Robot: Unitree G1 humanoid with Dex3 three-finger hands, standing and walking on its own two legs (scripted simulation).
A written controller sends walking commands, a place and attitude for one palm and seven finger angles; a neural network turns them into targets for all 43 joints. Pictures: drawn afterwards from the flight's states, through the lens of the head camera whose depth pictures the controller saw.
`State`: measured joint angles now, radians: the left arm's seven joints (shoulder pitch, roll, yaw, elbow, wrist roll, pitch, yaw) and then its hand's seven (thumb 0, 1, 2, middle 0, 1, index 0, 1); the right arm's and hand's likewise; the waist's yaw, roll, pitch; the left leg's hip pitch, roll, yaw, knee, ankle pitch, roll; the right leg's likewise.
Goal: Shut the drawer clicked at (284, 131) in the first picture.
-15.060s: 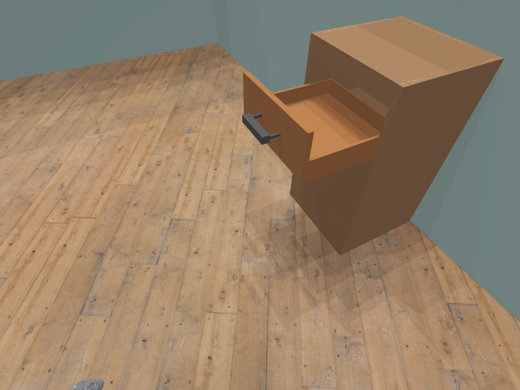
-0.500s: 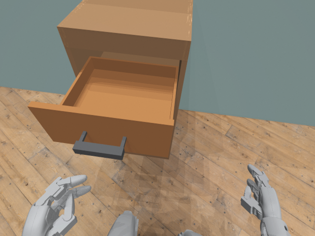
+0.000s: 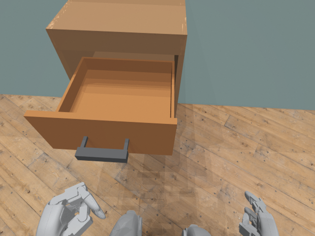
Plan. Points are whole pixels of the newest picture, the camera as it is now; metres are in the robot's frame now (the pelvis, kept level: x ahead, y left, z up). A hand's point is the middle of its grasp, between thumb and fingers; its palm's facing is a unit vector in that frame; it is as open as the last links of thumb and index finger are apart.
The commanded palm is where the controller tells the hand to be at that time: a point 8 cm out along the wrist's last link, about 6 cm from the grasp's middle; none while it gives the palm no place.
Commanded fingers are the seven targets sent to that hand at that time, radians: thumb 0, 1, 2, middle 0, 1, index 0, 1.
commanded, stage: raise the hand and make a fist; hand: left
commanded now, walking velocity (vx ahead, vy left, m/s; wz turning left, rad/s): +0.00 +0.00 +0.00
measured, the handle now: (104, 147) +0.35 +0.17 -0.02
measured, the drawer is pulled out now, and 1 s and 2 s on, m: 0.28 0.28 0.28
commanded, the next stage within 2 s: bring the fist close to the handle in 0.88 s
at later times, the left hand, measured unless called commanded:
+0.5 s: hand (81, 222) +0.15 +0.15 +0.08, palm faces +0.01 -1.00 +0.00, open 3.2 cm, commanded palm +0.11 +0.20 +0.09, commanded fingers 0.00 0.90 0.90 -1.40 -1.60 -1.40 -1.60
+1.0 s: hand (91, 217) +0.16 +0.13 +0.09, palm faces +0.00 -1.00 -0.01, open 3.3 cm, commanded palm +0.12 +0.19 +0.08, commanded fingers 0.00 0.90 0.90 -1.40 -1.60 -1.40 -1.60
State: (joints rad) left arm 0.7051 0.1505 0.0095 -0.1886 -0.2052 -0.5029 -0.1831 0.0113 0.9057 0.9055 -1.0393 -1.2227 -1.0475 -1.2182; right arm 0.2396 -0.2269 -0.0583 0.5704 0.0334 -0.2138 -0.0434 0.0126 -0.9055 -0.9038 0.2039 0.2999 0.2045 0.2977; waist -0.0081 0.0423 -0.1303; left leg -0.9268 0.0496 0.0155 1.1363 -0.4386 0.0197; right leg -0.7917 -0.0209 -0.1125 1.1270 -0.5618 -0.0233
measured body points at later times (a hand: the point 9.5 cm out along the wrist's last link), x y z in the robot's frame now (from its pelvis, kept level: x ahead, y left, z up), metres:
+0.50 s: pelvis +0.01 +0.01 +0.01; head +0.04 +0.02 +0.46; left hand +0.14 +0.20 +0.09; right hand +0.22 -0.20 -0.04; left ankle +0.07 +0.11 -0.65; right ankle +0.00 -0.11 -0.65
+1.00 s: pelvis +0.01 +0.00 +0.01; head +0.04 +0.00 +0.46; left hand +0.15 +0.19 +0.09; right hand +0.21 -0.22 -0.05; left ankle +0.07 +0.11 -0.65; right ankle +0.00 -0.11 -0.65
